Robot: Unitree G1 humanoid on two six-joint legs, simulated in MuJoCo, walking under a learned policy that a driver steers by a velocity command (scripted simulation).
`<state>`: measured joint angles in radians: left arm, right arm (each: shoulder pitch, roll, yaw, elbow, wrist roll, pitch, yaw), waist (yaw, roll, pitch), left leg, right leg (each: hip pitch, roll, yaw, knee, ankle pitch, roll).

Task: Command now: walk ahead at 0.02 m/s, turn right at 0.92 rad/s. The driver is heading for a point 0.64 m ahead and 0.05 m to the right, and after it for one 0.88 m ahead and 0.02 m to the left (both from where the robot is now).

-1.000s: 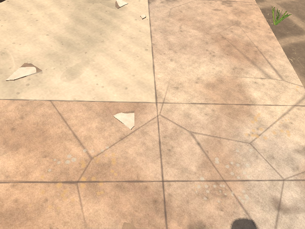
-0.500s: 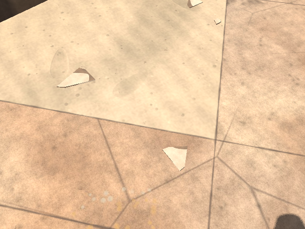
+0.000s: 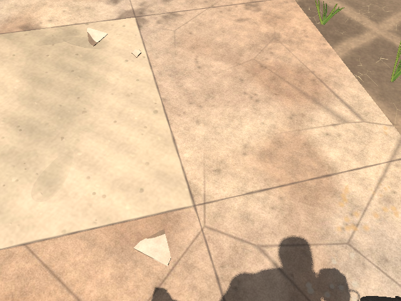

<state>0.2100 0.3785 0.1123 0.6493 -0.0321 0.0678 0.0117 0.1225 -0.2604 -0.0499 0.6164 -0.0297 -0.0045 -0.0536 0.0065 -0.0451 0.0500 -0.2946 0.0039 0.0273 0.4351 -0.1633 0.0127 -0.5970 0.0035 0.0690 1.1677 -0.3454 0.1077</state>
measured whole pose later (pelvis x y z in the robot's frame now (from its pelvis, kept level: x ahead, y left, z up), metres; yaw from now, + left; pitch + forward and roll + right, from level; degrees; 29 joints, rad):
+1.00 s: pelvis +0.41 -0.07 +0.00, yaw -5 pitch +2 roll +0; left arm 0.18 0.27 -0.01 0.67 0.08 -0.06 -0.03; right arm 0.45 -0.31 -0.06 0.80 0.00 -0.04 0.03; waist -0.04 -0.03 0.01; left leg -0.17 -0.16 -0.08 0.43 -0.29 0.15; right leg -0.60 -0.11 0.06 1.13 -0.26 0.01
